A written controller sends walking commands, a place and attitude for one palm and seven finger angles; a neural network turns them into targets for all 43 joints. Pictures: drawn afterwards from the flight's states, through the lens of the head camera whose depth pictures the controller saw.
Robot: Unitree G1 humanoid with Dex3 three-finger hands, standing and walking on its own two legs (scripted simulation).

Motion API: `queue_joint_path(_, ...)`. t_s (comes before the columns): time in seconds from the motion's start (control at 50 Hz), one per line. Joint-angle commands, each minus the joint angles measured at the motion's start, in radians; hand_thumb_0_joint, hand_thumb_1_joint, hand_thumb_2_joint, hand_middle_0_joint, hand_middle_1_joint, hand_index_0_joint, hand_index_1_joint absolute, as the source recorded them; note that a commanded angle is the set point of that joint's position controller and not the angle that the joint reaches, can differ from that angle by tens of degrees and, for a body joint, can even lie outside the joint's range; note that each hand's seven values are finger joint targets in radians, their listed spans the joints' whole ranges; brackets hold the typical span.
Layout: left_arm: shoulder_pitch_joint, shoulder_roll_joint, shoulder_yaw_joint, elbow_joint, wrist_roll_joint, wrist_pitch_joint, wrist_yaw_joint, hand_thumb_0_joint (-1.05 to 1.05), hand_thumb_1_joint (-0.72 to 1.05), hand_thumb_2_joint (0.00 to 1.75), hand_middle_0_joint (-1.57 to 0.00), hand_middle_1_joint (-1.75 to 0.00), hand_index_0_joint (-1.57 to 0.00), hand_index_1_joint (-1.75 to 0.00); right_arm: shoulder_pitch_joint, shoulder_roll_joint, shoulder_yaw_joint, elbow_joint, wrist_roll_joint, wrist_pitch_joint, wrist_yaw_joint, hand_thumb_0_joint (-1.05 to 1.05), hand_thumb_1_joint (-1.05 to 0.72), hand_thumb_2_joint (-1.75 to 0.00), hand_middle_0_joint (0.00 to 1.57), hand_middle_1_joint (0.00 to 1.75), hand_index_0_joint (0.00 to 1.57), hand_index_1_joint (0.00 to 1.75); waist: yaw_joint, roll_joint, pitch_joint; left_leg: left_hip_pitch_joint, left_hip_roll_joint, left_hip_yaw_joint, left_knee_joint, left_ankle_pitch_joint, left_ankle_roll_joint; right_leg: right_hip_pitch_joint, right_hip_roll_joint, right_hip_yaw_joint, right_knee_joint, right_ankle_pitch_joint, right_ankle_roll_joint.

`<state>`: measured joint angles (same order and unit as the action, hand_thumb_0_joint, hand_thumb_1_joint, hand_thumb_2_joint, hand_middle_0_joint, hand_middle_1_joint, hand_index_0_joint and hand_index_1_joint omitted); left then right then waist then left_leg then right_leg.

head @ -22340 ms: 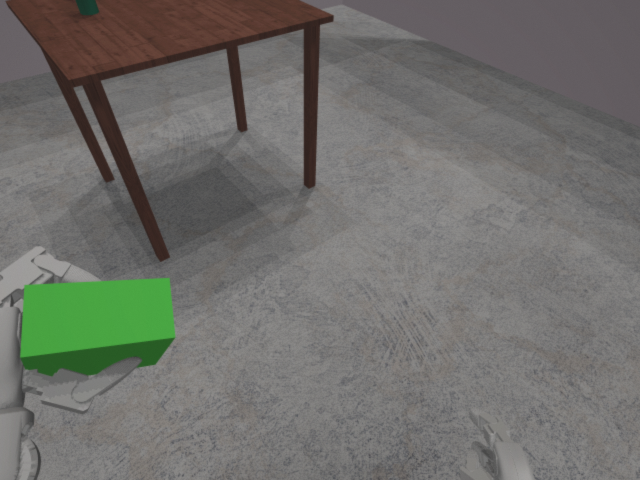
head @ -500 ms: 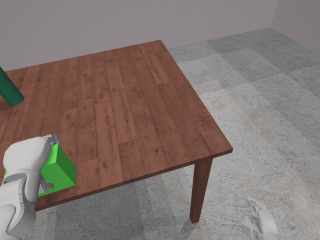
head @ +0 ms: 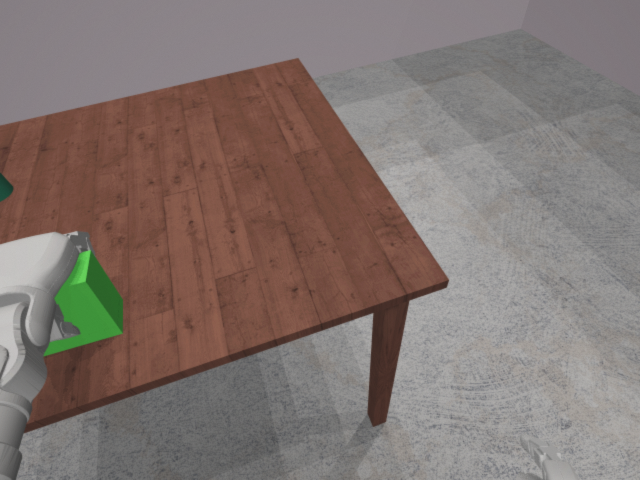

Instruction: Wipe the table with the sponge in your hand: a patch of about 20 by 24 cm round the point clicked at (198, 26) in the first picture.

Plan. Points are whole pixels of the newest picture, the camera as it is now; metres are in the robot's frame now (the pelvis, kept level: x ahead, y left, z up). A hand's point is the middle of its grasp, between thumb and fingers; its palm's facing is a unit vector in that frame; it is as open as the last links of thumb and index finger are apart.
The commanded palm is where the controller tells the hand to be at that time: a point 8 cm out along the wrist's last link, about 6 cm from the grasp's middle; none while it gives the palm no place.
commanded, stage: wipe forward along the first lane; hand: left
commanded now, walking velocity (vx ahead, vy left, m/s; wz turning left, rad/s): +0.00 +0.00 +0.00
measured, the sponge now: (68, 313) +0.28 +0.37 +0.05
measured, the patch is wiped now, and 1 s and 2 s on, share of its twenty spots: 0.20 0.55 0.65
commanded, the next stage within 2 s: slide across to the middle lane in 1.08 s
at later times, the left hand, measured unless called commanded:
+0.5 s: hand (58, 258) +0.34 +0.40 +0.09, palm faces -0.14 +0.02 -0.99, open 9.9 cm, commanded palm +0.33 +0.40 +0.12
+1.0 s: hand (59, 233) +0.38 +0.43 +0.09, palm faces -0.15 +0.02 -0.99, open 9.9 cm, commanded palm +0.38 +0.42 +0.12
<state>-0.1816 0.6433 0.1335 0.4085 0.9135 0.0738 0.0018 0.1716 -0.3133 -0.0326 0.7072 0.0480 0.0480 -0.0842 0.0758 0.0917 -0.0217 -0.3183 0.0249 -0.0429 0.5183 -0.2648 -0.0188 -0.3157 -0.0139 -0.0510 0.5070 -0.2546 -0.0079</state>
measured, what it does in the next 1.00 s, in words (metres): stands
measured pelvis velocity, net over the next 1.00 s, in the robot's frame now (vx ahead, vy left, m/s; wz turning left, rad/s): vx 0.01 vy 0.03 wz -0.02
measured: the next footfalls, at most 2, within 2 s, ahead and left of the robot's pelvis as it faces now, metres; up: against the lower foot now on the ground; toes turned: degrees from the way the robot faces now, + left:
none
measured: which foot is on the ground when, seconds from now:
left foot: down 0.00-1.00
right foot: down 0.00-1.00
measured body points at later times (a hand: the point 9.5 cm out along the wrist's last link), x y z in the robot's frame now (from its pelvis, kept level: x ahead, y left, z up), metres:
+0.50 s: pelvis -0.01 +0.01 -0.01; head +0.04 -0.02 +0.44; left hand +0.34 +0.40 +0.14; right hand +0.11 -0.26 -0.14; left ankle +0.00 +0.14 -0.74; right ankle +0.00 -0.12 -0.74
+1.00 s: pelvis +0.01 +0.03 -0.01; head +0.07 +0.01 +0.44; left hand +0.39 +0.42 +0.14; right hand +0.08 -0.25 -0.14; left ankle +0.00 +0.14 -0.74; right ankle +0.00 -0.12 -0.74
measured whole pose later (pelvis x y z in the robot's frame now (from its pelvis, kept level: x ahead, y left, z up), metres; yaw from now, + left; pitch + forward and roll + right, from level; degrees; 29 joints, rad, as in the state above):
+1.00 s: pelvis +0.01 +0.03 -0.01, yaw -1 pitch +11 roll -1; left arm -0.63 0.78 0.16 0.97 1.03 -0.09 0.06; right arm 0.28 -0.30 -0.04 0.73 0.06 0.11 -0.06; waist 0.01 0.06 -0.08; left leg -0.51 0.01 -0.03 0.62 -0.31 0.01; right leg -0.49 -0.03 -0.03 0.55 -0.26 0.02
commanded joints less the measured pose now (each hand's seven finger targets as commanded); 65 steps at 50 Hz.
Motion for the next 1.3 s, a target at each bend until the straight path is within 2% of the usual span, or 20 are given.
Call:
queue_joint_path(0.0, -0.202, 0.269, 0.085, 0.038, 0.037, -0.004, 0.042, 0.0, 0.1, 1.3, -1.2, -1.6, -1.2, -1.6, -0.055, -0.13, -0.04, -0.121, 0.004, -0.043, -0.005, 0.0, -0.9, -0.9, 0.2, 0.3, 0.2, 0.3, -0.028, -0.166, -0.135, -0.041, -0.086, 0.065, -0.035, 0.081, 0.067, 0.076, 0.046, 0.018, -0.08, 0.11, -0.021)
queue_joint_path(0.04, -0.231, 0.312, 0.114, 0.055, 0.04, -0.016, 0.046, 0.0, 0.1, 1.3, -1.2, -1.6, -1.2, -1.6, -0.05, -0.133, -0.042, -0.124, 0.007, -0.044, -0.003, 0.0, -0.9, -0.9, 0.2, 0.3, 0.2, 0.3, -0.022, -0.149, -0.148, -0.049, -0.085, 0.06, -0.033, 0.074, 0.067, 0.07, 0.046, 0.026, -0.078, 0.1, -0.026)
queue_joint_path(0.14, -0.303, 0.326, 0.1, 0.121, 0.058, -0.035, 0.05, 0.0, 0.1, 1.3, -1.2, -1.6, -1.2, -1.6, -0.024, -0.134, -0.043, -0.115, 0.009, -0.034, -0.001, 0.0, -0.9, -0.9, 0.2, 0.3, 0.2, 0.3, -0.033, -0.126, -0.166, -0.068, -0.084, 0.062, -0.023, 0.067, 0.068, 0.052, 0.045, 0.027, -0.068, 0.097, -0.027)
queue_joint_path(0.18, -0.316, 0.288, 0.065, 0.155, 0.059, -0.042, 0.053, 0.0, 0.1, 1.3, -1.2, -1.6, -1.2, -1.6, -0.007, -0.13, -0.044, -0.109, 0.01, -0.031, 0.001, 0.0, -0.9, -0.9, 0.2, 0.3, 0.2, 0.3, -0.043, -0.131, -0.162, -0.073, -0.084, 0.065, -0.02, 0.053, 0.071, 0.041, 0.044, 0.023, -0.064, 0.084, -0.023)
queue_joint_path(0.38, -0.524, 0.344, 0.054, 0.319, 0.099, -0.094, 0.065, 0.0, 0.1, 1.3, -1.2, -1.6, -1.2, -1.6, 0.054, -0.135, -0.042, -0.089, 0.011, -0.019, -0.001, 0.0, -0.9, -0.9, 0.2, 0.3, 0.2, 0.3, -0.075, -0.144, -0.178, -0.108, -0.081, 0.059, -0.005, 0.006, 0.077, -0.008, 0.045, 0.025, -0.057, 0.035, -0.023)
queue_joint_path(0.54, -0.6, 0.431, 0.094, 0.399, 0.123, -0.125, 0.065, 0.0, 0.1, 1.3, -1.2, -1.6, -1.2, -1.6, 0.088, -0.146, -0.045, -0.082, 0.01, 0.0, 0.003, 0.0, -0.9, -0.9, 0.2, 0.3, 0.2, 0.3, -0.068, -0.106, -0.24, -0.118, -0.075, 0.052, 0.004, 0.06, 0.075, 0.01, 0.049, 0.027, -0.042, 0.1, -0.035)
queue_joint_path(0.6, -0.613, 0.379, 0.048, 0.421, 0.127, -0.129, 0.07, 0.0, 0.1, 1.3, -1.2, -1.6, -1.2, -1.6, 0.101, -0.143, -0.046, -0.08, 0.011, 0.006, 0.009, 0.0, -0.9, -0.9, 0.2, 0.3, 0.2, 0.3, -0.082, -0.103, -0.224, -0.115, -0.073, 0.052, 0.008, 0.055, 0.074, -0.016, 0.052, 0.018, -0.038, 0.095, -0.034)
queue_joint_path(0.64, -0.62, 0.431, 0.087, 0.423, 0.131, -0.135, 0.072, 0.0, 0.1, 1.3, -1.2, -1.6, -1.2, -1.6, 0.105, -0.148, -0.049, -0.08, 0.01, 0.009, 0.008, 0.0, -0.9, -0.9, 0.2, 0.3, 0.2, 0.3, -0.069, -0.081, -0.246, -0.112, -0.072, 0.047, 0.006, 0.087, 0.072, -0.001, 0.054, 0.019, -0.035, 0.12, -0.041)
queue_joint_path(0.68, -0.628, 0.392, 0.056, 0.449, 0.128, -0.136, 0.076, 0.0, 0.1, 1.3, -1.2, -1.6, -1.2, -1.6, 0.119, -0.146, -0.05, -0.075, 0.012, 0.012, 0.011, 0.0, -0.9, -0.9, 0.2, 0.3, 0.2, 0.3, -0.087, -0.112, -0.234, -0.118, -0.071, 0.051, 0.011, 0.07, 0.075, -0.015, 0.055, 0.017, -0.033, 0.109, -0.034)
queue_joint_path(0.72, -0.661, 0.422, 0.067, 0.455, 0.136, -0.138, 0.08, 0.0, 0.1, 1.3, -1.2, -1.6, -1.2, -1.6, 0.125, -0.151, -0.051, -0.068, 0.012, 0.015, 0.011, 0.0, -0.9, -0.9, 0.2, 0.3, 0.2, 0.3, -0.09, -0.094, -0.234, -0.117, -0.069, 0.046, 0.013, 0.071, 0.074, -0.029, 0.057, 0.016, -0.032, 0.104, -0.037)
queue_joint_path(0.74, -0.649, 0.437, 0.086, 0.449, 0.136, -0.142, 0.078, 0.0, 0.1, 1.3, -1.2, -1.6, -1.2, -1.6, 0.129, -0.152, -0.053, -0.072, 0.01, 0.016, 0.011, 0.0, -0.9, -0.9, 0.2, 0.3, 0.2, 0.3, -0.072, -0.074, -0.263, -0.106, -0.069, 0.039, 0.007, 0.111, 0.071, -0.015, 0.059, 0.014, -0.025, 0.133, -0.045)
queue_joint_path(0.76, -0.651, 0.409, 0.062, 0.464, 0.135, -0.143, 0.08, 0.0, 0.1, 1.3, -1.2, -1.6, -1.2, -1.6, 0.138, -0.148, -0.054, -0.067, 0.012, 0.018, 0.013, 0.0, -0.9, -0.9, 0.2, 0.3, 0.2, 0.3, -0.089, -0.09, -0.264, -0.099, -0.067, 0.045, 0.017, 0.117, 0.073, -0.018, 0.06, 0.014, -0.02, 0.141, -0.04)
queue_joint_path(0.84, -0.639, 0.393, 0.06, 0.464, 0.137, -0.145, 0.083, 0.0, 0.1, 1.3, -1.2, -1.6, -1.2, -1.6, 0.145, -0.151, -0.059, -0.066, 0.01, 0.025, 0.018, 0.0, -0.9, -0.9, 0.2, 0.3, 0.2, 0.3, -0.077, -0.074, -0.275, -0.088, -0.063, 0.034, 0.018, 0.156, 0.067, -0.03, 0.064, 0.008, -0.015, 0.162, -0.049)
queue_joint_path(0.88, -0.66, 0.373, 0.041, 0.484, 0.136, -0.145, 0.091, 0.0, 0.1, 1.3, -1.2, -1.6, -1.2, -1.6, 0.156, -0.15, -0.059, -0.058, 0.009, 0.026, 0.02, 0.0, -0.9, -0.9, 0.2, 0.3, 0.2, 0.3, -0.095, -0.102, -0.257, -0.093, -0.059, 0.032, 0.025, 0.136, 0.069, -0.054, 0.066, 0.003, -0.01, 0.144, -0.043)
queue_joint_path(0.94, -0.706, 0.44, 0.078, 0.485, 0.14, -0.144, 0.09, 0.0, 0.1, 1.3, -1.2, -1.6, -1.2, -1.6, 0.156, -0.159, -0.055, -0.057, 0.01, 0.029, 0.015, 0.0, -0.9, -0.9, 0.2, 0.3, 0.2, 0.3, -0.096, -0.1, -0.254, -0.11, -0.061, 0.028, 0.02, 0.137, 0.069, -0.049, 0.064, 0.008, -0.015, 0.148, -0.046)
queue_joint_path(1.02, -0.752, 0.435, 0.05, 0.52, 0.155, -0.141, 0.093, 0.0, 0.1, 1.3, -1.2, -1.6, -1.2, -1.6, 0.174, -0.159, -0.054, -0.051, 0.011, 0.031, 0.017, 0.0, -0.9, -0.9, 0.2, 0.3, 0.2, 0.3, -0.114, -0.091, -0.25, -0.109, -0.062, 0.032, 0.034, 0.12, 0.07, -0.072, 0.066, 0.008, -0.011, 0.134, -0.042)
queue_joint_path(1.04, -0.749, 0.479, 0.083, 0.517, 0.159, -0.144, 0.088, 0.0, 0.1, 1.3, -1.2, -1.6, -1.2, -1.6, 0.175, -0.163, -0.053, -0.053, 0.008, 0.033, 0.016, 0.0, -0.9, -0.9, 0.2, 0.3, 0.2, 0.3, -0.097, -0.075, -0.281, -0.107, -0.062, 0.028, 0.033, 0.154, 0.068, -0.05, 0.066, 0.012, -0.005, 0.161, -0.048)
queue_joint_path(1.08, -0.755, 0.424, 0.036, 0.538, 0.163, -0.144, 0.088, 0.0, 0.1, 1.3, -1.2, -1.6, -1.2, -1.6, 0.187, -0.155, -0.054, -0.053, 0.01, 0.035, 0.016, 0.0, -0.9, -0.9, 0.2, 0.3, 0.2, 0.3, -0.118, -0.078, -0.276, -0.103, -0.064, 0.033, 0.047, 0.145, 0.069, -0.072, 0.067, 0.009, 0.001, 0.154, -0.042)
queue_joint_path(1.14, -0.798, 0.517, 0.091, 0.533, 0.166, -0.152, 0.08, 0.0, 0.1, 1.3, -1.2, -1.6, -1.2, -1.6, 0.193, -0.168, -0.05, -0.053, 0.006, 0.041, 0.012, 0.0, -0.9, -0.9, 0.2, 0.3, 0.2, 0.3, -0.111, -0.07, -0.304, -0.117, -0.063, 0.031, 0.05, 0.164, 0.069, -0.052, 0.066, 0.017, 0.004, 0.183, -0.046)
queue_joint_path(1.28, -0.823, 0.4, 0.008, 0.485, 0.136, -0.168, 0.074, 0.0, 0.1, 1.3, -1.2, -1.6, -1.2, -1.6, 0.203, -0.148, -0.056, -0.055, 0.011, 0.04, 0.009, 0.0, -0.9, -0.9, 0.2, 0.3, 0.2, 0.3, -0.133, -0.036, -0.311, -0.057, -0.057, 0.03, 0.054, 0.174, 0.07, -0.072, 0.07, 0.01, -0.006, 0.169, -0.043)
